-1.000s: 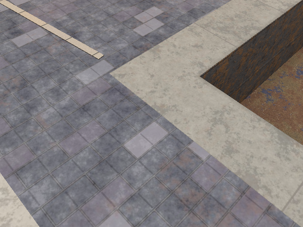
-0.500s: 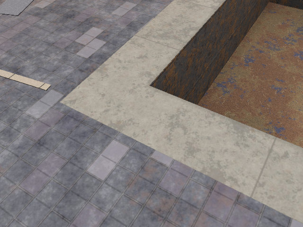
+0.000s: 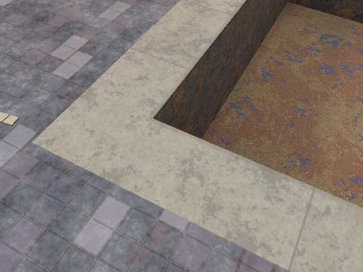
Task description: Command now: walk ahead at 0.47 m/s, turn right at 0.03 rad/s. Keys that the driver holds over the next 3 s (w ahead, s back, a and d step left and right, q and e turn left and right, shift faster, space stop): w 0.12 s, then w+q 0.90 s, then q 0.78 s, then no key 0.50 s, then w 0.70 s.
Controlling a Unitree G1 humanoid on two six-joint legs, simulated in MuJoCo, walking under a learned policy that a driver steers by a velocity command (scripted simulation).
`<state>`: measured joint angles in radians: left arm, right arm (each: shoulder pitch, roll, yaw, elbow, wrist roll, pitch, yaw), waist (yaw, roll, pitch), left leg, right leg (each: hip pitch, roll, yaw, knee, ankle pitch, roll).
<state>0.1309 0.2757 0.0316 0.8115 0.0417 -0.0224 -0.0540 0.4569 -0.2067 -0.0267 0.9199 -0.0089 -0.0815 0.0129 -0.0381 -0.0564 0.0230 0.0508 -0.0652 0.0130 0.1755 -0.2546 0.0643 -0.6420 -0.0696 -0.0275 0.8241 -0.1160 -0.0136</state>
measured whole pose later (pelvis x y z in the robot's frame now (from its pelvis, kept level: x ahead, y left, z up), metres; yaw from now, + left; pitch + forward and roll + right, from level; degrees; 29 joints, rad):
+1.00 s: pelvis +0.52 +0.05 +0.00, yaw +26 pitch +1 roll +0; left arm 0.12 0.26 0.04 0.74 0.05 -0.03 -0.02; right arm 0.38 -0.26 -0.07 0.88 0.00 -0.04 0.01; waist -0.04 -0.04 0.04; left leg -0.10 -0.16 -0.04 0.30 -0.21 0.15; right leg -0.69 -0.14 0.05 1.00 -0.18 0.05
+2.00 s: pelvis +0.67 +0.12 +0.00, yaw +59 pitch +1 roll -1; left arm 0.23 0.28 0.05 0.71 0.02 0.08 0.00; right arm 0.19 -0.26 -0.04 0.68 -0.02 0.04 0.00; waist 0.00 -0.02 0.03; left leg -0.27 -0.08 -0.08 0.47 -0.21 0.07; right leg -0.44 -0.01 -0.02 0.85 -0.40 0.04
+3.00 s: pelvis +0.82 +0.33 -0.02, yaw +61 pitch +1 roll +0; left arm 0.09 0.22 0.04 0.73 0.04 -0.05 -0.02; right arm 0.46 -0.22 -0.02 0.97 -0.01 -0.06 0.00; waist -0.05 0.01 0.04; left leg -0.09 -0.04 -0.04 0.87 -0.48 0.07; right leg -0.43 0.03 -0.11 0.60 -0.18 -0.10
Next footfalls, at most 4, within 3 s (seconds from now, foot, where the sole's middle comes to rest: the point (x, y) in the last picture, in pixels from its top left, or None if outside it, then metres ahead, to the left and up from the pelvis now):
0.16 right None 0.26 -0.11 -0.78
0.72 left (152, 265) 0.51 0.08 -0.78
1.22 right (151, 182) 0.85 0.09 -0.78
1.68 left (117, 233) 0.63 0.21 -0.78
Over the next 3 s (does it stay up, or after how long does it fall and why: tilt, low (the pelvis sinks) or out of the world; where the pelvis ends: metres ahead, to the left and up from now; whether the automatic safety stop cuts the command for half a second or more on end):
stays up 0.82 0.33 -0.02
